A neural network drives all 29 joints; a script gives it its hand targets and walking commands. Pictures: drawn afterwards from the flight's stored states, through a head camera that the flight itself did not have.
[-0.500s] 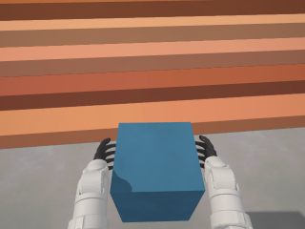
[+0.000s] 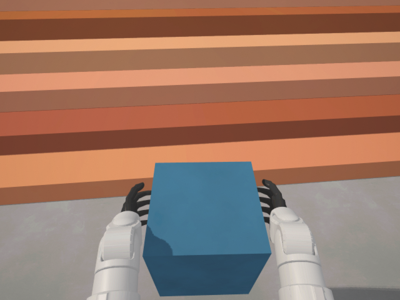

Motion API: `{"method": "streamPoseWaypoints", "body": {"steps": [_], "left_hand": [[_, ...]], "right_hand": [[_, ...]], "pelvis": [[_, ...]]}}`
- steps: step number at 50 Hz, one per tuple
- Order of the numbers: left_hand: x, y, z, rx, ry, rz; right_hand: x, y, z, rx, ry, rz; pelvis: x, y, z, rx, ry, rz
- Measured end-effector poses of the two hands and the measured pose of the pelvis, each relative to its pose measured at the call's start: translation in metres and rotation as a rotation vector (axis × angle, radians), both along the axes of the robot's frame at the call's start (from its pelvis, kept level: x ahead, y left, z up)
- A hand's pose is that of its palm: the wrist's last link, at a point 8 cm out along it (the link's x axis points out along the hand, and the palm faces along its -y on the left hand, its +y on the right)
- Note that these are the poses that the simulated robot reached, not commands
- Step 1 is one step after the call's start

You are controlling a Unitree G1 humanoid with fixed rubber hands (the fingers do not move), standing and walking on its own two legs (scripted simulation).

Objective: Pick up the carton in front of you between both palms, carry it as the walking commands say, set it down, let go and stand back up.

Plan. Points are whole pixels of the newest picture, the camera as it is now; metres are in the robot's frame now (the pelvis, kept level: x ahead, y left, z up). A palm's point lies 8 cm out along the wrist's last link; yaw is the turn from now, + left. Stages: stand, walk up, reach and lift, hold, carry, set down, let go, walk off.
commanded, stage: hold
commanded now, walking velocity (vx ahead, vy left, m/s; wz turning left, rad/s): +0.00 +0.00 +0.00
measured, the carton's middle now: (203, 231) +0.30 +0.00 -0.02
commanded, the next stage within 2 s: carry in 0.28 s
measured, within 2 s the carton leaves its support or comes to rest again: neither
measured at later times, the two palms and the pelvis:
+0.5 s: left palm (132, 205) +0.30 +0.15 +0.07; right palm (277, 200) +0.31 -0.15 +0.07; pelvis +0.02 -0.01 -0.01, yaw +1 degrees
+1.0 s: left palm (129, 141) +0.51 +0.19 +0.07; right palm (240, 134) +0.53 -0.11 +0.08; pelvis +0.25 +0.03 -0.02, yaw +0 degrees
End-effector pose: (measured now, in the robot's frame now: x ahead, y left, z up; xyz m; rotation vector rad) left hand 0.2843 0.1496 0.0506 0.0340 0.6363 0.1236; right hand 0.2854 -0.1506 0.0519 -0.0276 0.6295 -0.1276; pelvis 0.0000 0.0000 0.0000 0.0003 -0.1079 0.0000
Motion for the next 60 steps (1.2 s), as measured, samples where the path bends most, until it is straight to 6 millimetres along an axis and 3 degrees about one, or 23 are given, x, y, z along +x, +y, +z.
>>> {"method": "streamPoseWaypoints", "body": {"steps": [13, 17, 23, 30, 34, 39, 45, 52, 55, 60], "left_hand": [[-0.006, 0.0, 0.001, -0.01, 0.021, 0.007], [-0.003, 0.0, 0.004, -0.008, 0.006, 0.009], [0.012, -0.002, 0.014, -0.022, -0.045, 0.029], [0.043, 0.006, 0.02, -0.031, -0.009, 0.057], [0.071, 0.012, 0.021, -0.029, 0.018, 0.051], [0.11, 0.002, 0.017, -0.068, 0.046, 0.064], [0.158, 0.02, 0.021, -0.074, 0.076, 0.116], [0.254, 0.045, 0.016, -0.089, 0.028, 0.095], [0.293, 0.041, 0.019, -0.09, 0.072, 0.05], [0.362, 0.031, 0.046, -0.09, 0.033, -0.017]], "right_hand": [[-0.005, 0.0, 0.001, 0.009, 0.021, -0.005], [-0.002, 0.0, 0.003, 0.009, 0.006, -0.002], [0.015, -0.002, 0.013, 0.029, -0.045, -0.008], [0.054, 0.006, 0.022, 0.031, -0.009, 0.008], [0.078, 0.013, 0.02, 0.062, 0.02, -0.017], [0.11, 0.003, 0.012, 0.077, 0.048, -0.05], [0.177, 0.021, 0.023, 0.069, 0.081, 0.0], [0.263, 0.045, 0.019, 0.058, 0.029, -0.018], [0.286, 0.041, 0.018, 0.061, 0.07, -0.072], [0.336, 0.032, 0.046, 0.075, 0.027, -0.145]], "pelvis": [[-0.01, 0.0, -0.001, 0.0, -0.025, 0.001], [-0.008, -0.001, -0.004, 0.0, 0.038, 0.002], [0.009, -0.005, -0.011, -0.001, 0.111, 0.007], [0.052, 0.001, -0.017, 0.008, 0.164, 0.03], [0.082, 0.005, -0.019, 0.011, 0.193, -0.009], [0.128, 0.001, -0.021, -0.023, 0.203, 0.031], [0.187, 0.006, -0.01, 0.02, 0.217, 0.039], [0.274, 0.036, -0.029, 0.032, 0.176, -0.016], [0.305, 0.045, -0.02, 0.018, 0.179, -0.037], [0.361, 0.052, -0.002, -0.015, 0.195, -0.038]]}}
